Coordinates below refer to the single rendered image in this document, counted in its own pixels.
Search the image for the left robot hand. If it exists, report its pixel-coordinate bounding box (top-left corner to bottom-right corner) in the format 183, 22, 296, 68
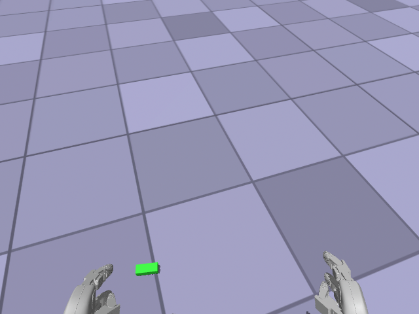
64, 264, 120, 314

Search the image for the small box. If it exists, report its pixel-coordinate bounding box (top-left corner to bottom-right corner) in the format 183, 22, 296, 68
136, 262, 158, 276

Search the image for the right robot hand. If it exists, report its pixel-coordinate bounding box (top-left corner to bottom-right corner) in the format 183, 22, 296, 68
314, 251, 368, 314

